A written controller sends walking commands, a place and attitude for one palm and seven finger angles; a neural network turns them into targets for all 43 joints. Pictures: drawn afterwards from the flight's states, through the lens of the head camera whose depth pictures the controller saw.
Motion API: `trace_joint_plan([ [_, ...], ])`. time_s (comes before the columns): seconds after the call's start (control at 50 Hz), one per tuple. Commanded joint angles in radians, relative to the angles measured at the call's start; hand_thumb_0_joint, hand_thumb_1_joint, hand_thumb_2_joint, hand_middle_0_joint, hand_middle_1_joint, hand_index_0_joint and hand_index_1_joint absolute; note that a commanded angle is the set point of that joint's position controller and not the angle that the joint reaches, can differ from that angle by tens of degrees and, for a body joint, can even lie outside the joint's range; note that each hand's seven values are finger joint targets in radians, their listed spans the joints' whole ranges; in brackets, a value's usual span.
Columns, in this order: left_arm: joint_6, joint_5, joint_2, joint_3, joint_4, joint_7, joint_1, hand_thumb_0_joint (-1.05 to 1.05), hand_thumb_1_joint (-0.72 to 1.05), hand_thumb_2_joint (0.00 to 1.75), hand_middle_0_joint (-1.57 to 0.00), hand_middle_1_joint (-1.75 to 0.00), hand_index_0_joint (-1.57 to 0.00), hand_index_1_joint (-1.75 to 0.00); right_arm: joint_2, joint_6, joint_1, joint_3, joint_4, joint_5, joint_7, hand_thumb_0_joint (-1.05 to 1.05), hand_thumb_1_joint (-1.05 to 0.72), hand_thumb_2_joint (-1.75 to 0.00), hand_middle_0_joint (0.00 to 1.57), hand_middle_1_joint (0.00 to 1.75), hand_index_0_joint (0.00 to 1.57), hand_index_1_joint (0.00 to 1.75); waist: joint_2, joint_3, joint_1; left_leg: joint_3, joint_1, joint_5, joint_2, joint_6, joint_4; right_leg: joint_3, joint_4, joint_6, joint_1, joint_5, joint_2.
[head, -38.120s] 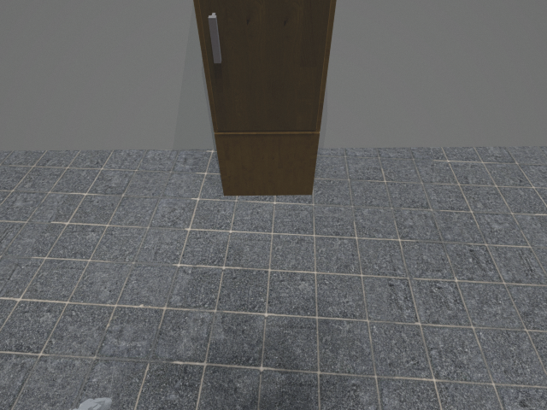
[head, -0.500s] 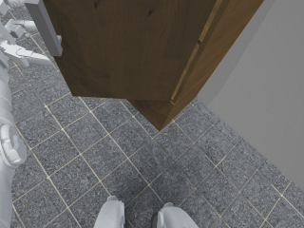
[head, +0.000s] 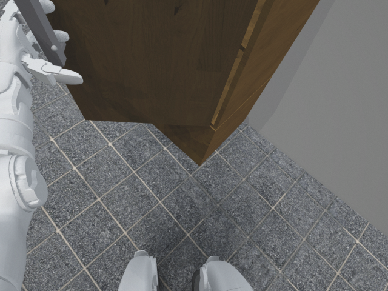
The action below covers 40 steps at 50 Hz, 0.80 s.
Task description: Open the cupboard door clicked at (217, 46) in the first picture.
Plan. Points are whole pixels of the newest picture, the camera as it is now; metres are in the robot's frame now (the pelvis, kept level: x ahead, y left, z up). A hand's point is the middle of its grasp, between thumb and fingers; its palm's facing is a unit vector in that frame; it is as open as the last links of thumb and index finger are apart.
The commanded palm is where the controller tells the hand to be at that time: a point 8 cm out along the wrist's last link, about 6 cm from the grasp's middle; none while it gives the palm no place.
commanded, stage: slide the fingers in behind the handle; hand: left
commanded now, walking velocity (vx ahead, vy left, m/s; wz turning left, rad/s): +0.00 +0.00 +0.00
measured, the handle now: (46, 24) +0.60 +0.24 +0.11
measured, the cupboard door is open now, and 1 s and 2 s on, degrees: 43 43 76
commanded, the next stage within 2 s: close the thumb around the handle in 0.22 s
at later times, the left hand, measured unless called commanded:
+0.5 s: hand (51, 46) +0.54 +0.22 +0.11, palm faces -0.01 -1.00 +0.00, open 13.1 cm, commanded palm +0.53 +0.25 +0.10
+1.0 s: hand (52, 46) +0.54 +0.22 +0.11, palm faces +0.01 -1.00 +0.01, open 5.8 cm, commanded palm +0.52 +0.25 +0.10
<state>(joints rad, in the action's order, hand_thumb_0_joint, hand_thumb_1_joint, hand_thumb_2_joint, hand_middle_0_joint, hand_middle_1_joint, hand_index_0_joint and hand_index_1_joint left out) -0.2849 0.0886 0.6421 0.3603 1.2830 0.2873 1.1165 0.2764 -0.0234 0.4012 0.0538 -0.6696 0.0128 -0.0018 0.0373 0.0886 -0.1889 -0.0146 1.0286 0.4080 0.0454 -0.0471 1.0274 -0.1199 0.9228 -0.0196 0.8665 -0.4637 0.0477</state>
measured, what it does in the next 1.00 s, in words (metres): stands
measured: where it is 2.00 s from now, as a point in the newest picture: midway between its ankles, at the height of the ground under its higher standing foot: outside the picture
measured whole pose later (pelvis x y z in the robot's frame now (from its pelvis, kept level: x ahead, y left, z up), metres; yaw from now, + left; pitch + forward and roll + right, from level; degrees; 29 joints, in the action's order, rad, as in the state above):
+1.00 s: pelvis +0.01 +0.00 +0.01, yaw -2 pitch +22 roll -5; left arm -0.31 0.11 0.66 0.44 1.23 0.34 0.99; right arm 0.28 -0.09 0.42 0.05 -0.63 0.00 -0.01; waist 0.04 0.09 -0.19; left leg 0.03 0.95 0.42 0.06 -0.05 0.98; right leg -0.07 0.88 -0.02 0.81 -0.46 0.06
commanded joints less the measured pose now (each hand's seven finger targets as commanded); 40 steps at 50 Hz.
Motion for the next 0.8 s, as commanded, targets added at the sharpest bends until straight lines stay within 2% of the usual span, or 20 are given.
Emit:
trace_joint_plan([
  [0.0,-0.094,-0.012,0.304,0.087,-0.233,0.012,0.470,0.00,-0.50,0.30,-0.30,-1.20,-0.30,-1.20,0.208,-0.001,0.241,-0.067,0.032,0.000,-0.020,0.00,-0.90,-0.90,0.20,0.30,0.20,0.30,0.195,0.535,-0.032,-0.108,-0.633,-0.422,0.003,0.014,-0.087,0.072,-0.105,-0.008,-0.008,0.301,0.037],
  [0.02,-0.092,-0.010,0.277,0.067,-0.222,0.022,0.435,0.00,-0.50,0.30,-0.30,-1.20,-0.30,-1.20,0.204,-0.003,0.235,-0.066,0.042,-0.004,-0.018,0.00,-0.90,-0.90,0.20,0.30,0.20,0.30,0.181,0.525,-0.032,-0.095,-0.612,-0.415,-0.003,0.010,-0.087,0.077,-0.111,-0.004,-0.029,0.316,0.039],
  [0.06,-0.092,0.005,0.296,0.082,-0.210,0.040,0.424,0.00,-0.50,0.30,-0.30,-1.20,-0.30,-1.20,0.204,-0.008,0.235,-0.063,0.045,-0.007,-0.024,0.00,-0.90,-0.90,0.20,0.30,0.20,0.30,0.147,0.493,-0.041,-0.082,-0.568,-0.393,-0.004,0.002,-0.089,0.081,-0.116,-0.001,-0.060,0.330,0.041],
  [0.1,-0.088,0.007,0.375,0.131,-0.213,0.057,0.398,0.00,-0.50,0.30,-0.30,-1.20,-0.30,-1.20,0.210,-0.017,0.236,-0.064,0.054,-0.013,-0.031,0.00,-0.90,-0.90,0.20,0.30,0.20,0.30,0.146,0.508,-0.027,-0.064,-0.531,-0.397,-0.005,-0.001,-0.090,0.093,-0.117,0.005,-0.117,0.370,0.038],
  [0.14,-0.085,0.013,0.364,0.128,-0.217,0.074,0.365,0.00,-0.50,0.30,-0.30,-1.20,-0.30,-1.20,0.207,-0.022,0.237,-0.065,0.061,-0.015,-0.032,0.00,-0.90,-0.90,0.20,0.30,0.20,0.30,0.142,0.507,-0.020,-0.060,-0.529,-0.407,-0.006,-0.001,-0.094,0.091,-0.118,0.005,-0.135,0.391,0.040],
  [0.18,-0.091,0.018,0.362,0.128,-0.236,0.083,0.355,0.00,-0.50,0.30,-0.30,-1.20,-0.30,-1.20,0.207,-0.027,0.242,-0.068,0.059,-0.015,-0.033,0.00,-0.90,-0.90,0.20,0.30,0.20,0.30,0.185,0.524,-0.016,-0.060,-0.571,-0.451,-0.005,0.002,-0.091,0.091,-0.116,0.004,-0.114,0.412,0.039],
  [0.22,-0.083,0.026,0.338,0.117,-0.218,0.088,0.344,0.00,-0.50,0.30,-0.30,-1.20,-0.30,-1.20,0.207,-0.032,0.245,-0.070,0.057,-0.015,-0.031,0.00,-0.90,-0.90,0.20,0.30,0.20,0.30,0.152,0.486,-0.027,-0.058,-0.553,-0.432,-0.005,-0.002,-0.095,0.090,-0.127,0.008,-0.110,0.402,0.041],
  [0.26,-0.078,0.029,0.354,0.132,-0.204,0.091,0.322,0.00,-0.50,0.30,-0.30,-1.20,-0.30,-1.20,0.210,-0.037,0.248,-0.070,0.058,-0.016,-0.035,0.00,-0.90,-0.90,0.20,0.30,0.20,0.30,0.130,0.470,-0.026,-0.053,-0.530,-0.428,-0.008,-0.006,-0.096,0.094,-0.128,0.007,-0.126,0.412,0.040],
  [0.3,-0.082,0.028,0.368,0.139,-0.233,0.093,0.326,0.00,-0.50,0.30,-0.30,-1.20,-0.30,-1.20,0.209,-0.041,0.248,-0.072,0.061,-0.015,-0.035,0.00,-0.90,-0.90,0.20,0.30,0.20,0.30,0.162,0.504,-0.015,-0.049,-0.548,-0.445,-0.008,-0.003,-0.096,0.097,-0.126,0.010,-0.137,0.428,0.038],
  [0.38,-0.095,0.038,0.321,0.119,-0.273,0.095,0.307,0.00,-0.28,0.40,-0.32,-1.22,-0.32,-1.22,0.205,-0.046,0.244,-0.080,0.060,-0.015,-0.029,0.00,-0.90,-0.90,0.20,0.30,0.20,0.30,0.186,0.521,-0.013,-0.056,-0.621,-0.502,-0.004,0.003,-0.098,0.088,-0.127,0.007,-0.112,0.446,0.041],
  [0.4,-0.093,0.038,0.337,0.139,-0.263,0.092,0.291,0.00,-0.22,0.42,-0.32,-1.23,-0.32,-1.23,0.208,-0.048,0.248,-0.081,0.057,-0.013,-0.030,0.00,-0.90,-0.90,0.20,0.30,0.20,0.30,0.162,0.514,-0.008,-0.061,-0.615,-0.507,-0.002,0.003,-0.099,0.084,-0.126,0.006,-0.117,0.446,0.041],
  [0.42,-0.085,0.038,0.314,0.118,-0.240,0.093,0.285,0.00,-0.16,0.44,-0.32,-1.24,-0.32,-1.24,0.208,-0.050,0.240,-0.079,0.059,-0.016,-0.029,0.00,-0.90,-0.90,0.20,0.30,0.20,0.30,0.152,0.487,-0.015,-0.057,-0.593,-0.477,-0.005,0.002,-0.103,0.085,-0.130,0.008,-0.111,0.429,0.041],
  [0.46,-0.087,0.041,0.305,0.114,-0.260,0.088,0.308,0.00,-0.05,0.49,-0.33,-1.25,-0.33,-1.25,0.208,-0.050,0.240,-0.080,0.059,-0.015,-0.031,0.00,-0.90,-0.90,0.20,0.30,0.20,0.30,0.161,0.479,-0.018,-0.056,-0.602,-0.481,-0.006,-0.002,-0.102,0.088,-0.132,0.005,-0.104,0.430,0.040],
  [0.48,-0.087,0.033,0.328,0.121,-0.262,0.084,0.309,0.00,0.00,0.52,-0.34,-1.25,-0.34,-1.25,0.210,-0.053,0.237,-0.080,0.058,-0.015,-0.032,0.00,-0.90,-0.90,0.20,0.30,0.20,0.30,0.179,0.496,-0.011,-0.061,-0.616,-0.488,-0.003,0.004,-0.104,0.087,-0.129,0.004,-0.100,0.424,0.038],
  [0.5,-0.087,0.033,0.304,0.104,-0.265,0.082,0.324,0.00,0.06,0.54,-0.34,-1.26,-0.34,-1.26,0.207,-0.052,0.235,-0.080,0.058,-0.015,-0.029,0.00,-0.90,-0.90,0.20,0.30,0.20,0.30,0.192,0.495,-0.018,-0.064,-0.632,-0.492,-0.003,0.005,-0.104,0.085,-0.129,0.004,-0.087,0.420,0.039],
  [0.54,-0.082,0.034,0.301,0.105,-0.232,0.080,0.295,0.00,0.17,0.59,-0.35,-1.27,-0.35,-1.27,0.209,-0.053,0.227,-0.081,0.058,-0.016,-0.031,0.00,-0.90,-0.90,0.20,0.30,0.20,0.30,0.149,0.459,-0.023,-0.058,-0.600,-0.464,-0.003,0.003,-0.104,0.086,-0.135,0.007,-0.092,0.410,0.037],
  [0.56,-0.089,0.036,0.332,0.133,-0.241,0.078,0.292,0.00,0.23,0.61,-0.35,-1.28,-0.35,-1.28,0.212,-0.052,0.234,-0.078,0.062,-0.014,-0.033,0.00,-0.90,-0.90,0.20,0.30,0.20,0.30,0.142,0.474,-0.010,-0.061,-0.597,-0.480,-0.005,0.002,-0.104,0.086,-0.128,0.003,-0.112,0.424,0.038],
  [0.6,-0.093,0.031,0.301,0.107,-0.262,0.079,0.298,0.00,0.34,0.66,-0.36,-1.29,-0.36,-1.29,0.206,-0.052,0.224,-0.081,0.066,-0.015,-0.030,0.00,-0.90,-0.90,0.20,0.30,0.20,0.30,0.190,0.507,-0.008,-0.061,-0.640,-0.504,-0.003,0.008,-0.101,0.085,-0.125,0.004,-0.092,0.428,0.036],
  [0.66,-0.095,0.038,0.304,0.118,-0.255,0.078,0.280,0.00,0.51,0.73,-0.37,-1.31,-0.37,-1.31,0.209,-0.053,0.224,-0.080,0.069,-0.015,-0.030,0.00,-0.90,-0.90,0.20,0.30,0.20,0.30,0.156,0.497,-0.009,-0.062,-0.631,-0.511,-0.003,0.005,-0.101,0.084,-0.124,0.003,-0.101,0.437,0.039],
  [0.78,-0.092,0.032,0.317,0.118,-0.243,0.075,0.312,0.00,0.84,0.88,-0.40,-1.34,-0.40,-1.34,0.211,-0.055,0.218,-0.077,0.068,-0.014,-0.034,0.00,-0.90,-0.90,0.20,0.30,0.20,0.30,0.166,0.495,-0.013,-0.068,-0.628,-0.501,0.000,0.008,-0.101,0.083,-0.120,0.005,-0.085,0.419,0.036],
])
